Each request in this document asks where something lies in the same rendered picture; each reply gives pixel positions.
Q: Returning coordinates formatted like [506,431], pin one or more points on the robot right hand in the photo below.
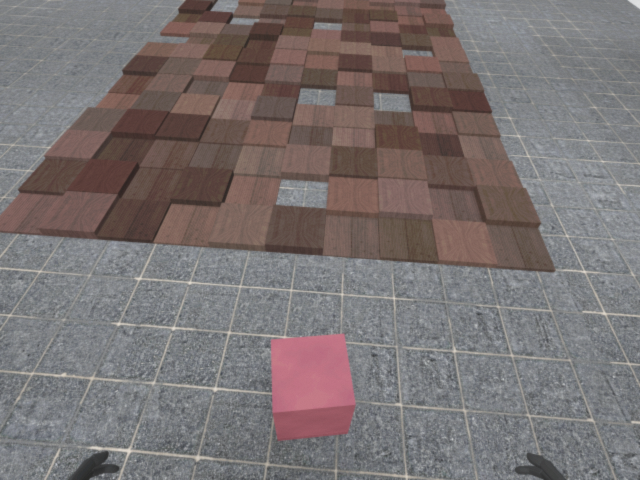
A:
[542,468]

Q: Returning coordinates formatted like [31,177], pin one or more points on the robot left hand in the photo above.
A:
[93,466]

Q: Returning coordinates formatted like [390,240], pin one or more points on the carton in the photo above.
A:
[312,390]

